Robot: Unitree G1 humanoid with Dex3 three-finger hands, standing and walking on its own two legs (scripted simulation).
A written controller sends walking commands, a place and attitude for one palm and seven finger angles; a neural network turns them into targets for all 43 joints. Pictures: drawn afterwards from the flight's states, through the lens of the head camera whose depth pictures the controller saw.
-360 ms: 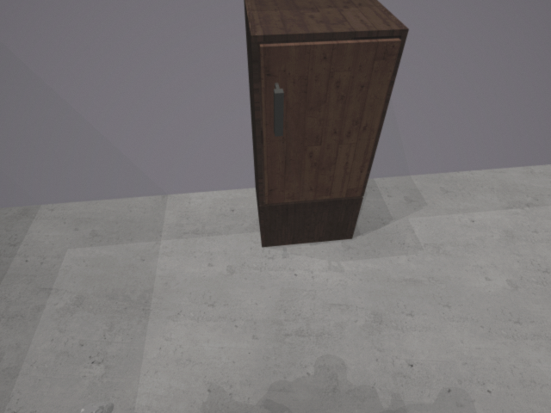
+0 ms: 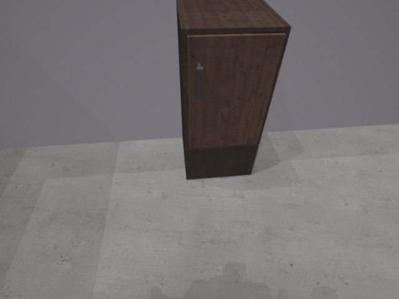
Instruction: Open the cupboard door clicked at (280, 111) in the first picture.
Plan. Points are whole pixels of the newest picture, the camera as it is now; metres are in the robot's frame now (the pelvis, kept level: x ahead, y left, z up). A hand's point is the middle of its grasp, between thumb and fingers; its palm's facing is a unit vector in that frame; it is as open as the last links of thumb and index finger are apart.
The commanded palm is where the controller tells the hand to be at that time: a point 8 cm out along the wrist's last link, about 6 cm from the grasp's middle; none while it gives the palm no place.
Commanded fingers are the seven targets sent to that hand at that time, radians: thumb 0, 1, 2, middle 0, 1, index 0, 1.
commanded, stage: stand and wait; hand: left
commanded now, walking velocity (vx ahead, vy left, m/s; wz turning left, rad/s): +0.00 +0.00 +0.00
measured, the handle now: (199, 81) +0.93 +0.06 -0.04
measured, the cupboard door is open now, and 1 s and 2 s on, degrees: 0 0 0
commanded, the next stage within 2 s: look at it before walking up in 0.46 s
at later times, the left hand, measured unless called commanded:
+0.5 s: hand out of the picture +0.06 +0.24 -0.15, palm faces -0.02 -0.94 -0.33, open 7.4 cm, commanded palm none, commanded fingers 0.00 0.90 0.90 -0.20 -0.30 -0.20 -0.30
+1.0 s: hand out of the picture +0.07 +0.25 -0.15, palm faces -0.03 -0.95 -0.32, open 7.4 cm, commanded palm none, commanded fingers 0.00 0.90 0.90 -0.20 -0.30 -0.20 -0.30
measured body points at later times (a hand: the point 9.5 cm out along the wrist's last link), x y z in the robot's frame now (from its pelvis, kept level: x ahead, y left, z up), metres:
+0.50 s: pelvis -0.01 +0.00 +0.00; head -0.02 +0.00 +0.45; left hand +0.06 +0.29 -0.13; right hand +0.05 -0.29 -0.14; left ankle +0.01 +0.12 -0.74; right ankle +0.01 -0.12 -0.74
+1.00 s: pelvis +0.00 +0.00 +0.00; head +0.00 +0.00 +0.45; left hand +0.07 +0.29 -0.13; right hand +0.08 -0.29 -0.13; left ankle +0.01 +0.12 -0.74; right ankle +0.01 -0.12 -0.74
